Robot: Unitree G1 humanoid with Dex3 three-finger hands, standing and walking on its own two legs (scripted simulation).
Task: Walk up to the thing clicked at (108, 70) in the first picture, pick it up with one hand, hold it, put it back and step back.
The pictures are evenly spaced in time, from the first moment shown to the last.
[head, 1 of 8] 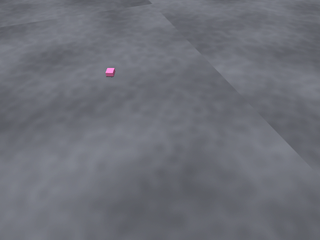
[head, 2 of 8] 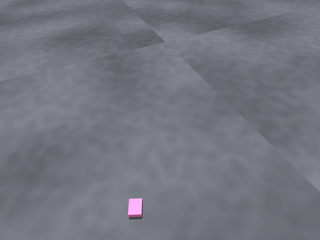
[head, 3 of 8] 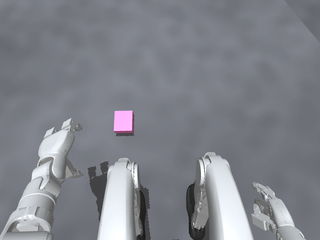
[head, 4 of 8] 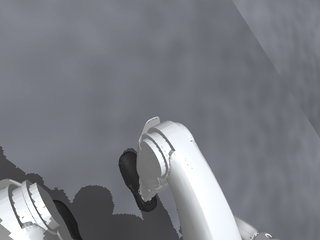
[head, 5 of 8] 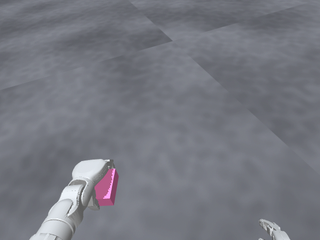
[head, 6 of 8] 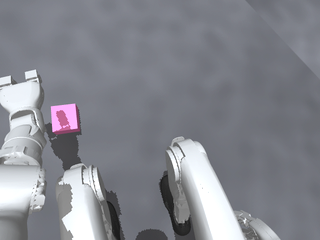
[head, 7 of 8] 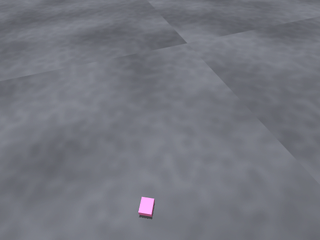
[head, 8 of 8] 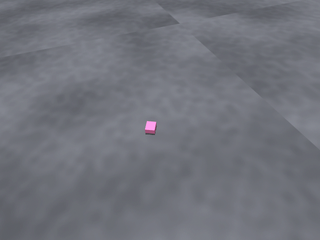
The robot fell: no
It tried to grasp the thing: yes
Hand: left
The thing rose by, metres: 0.69
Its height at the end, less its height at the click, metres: +0.00
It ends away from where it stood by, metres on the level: 0.01
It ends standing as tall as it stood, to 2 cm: yes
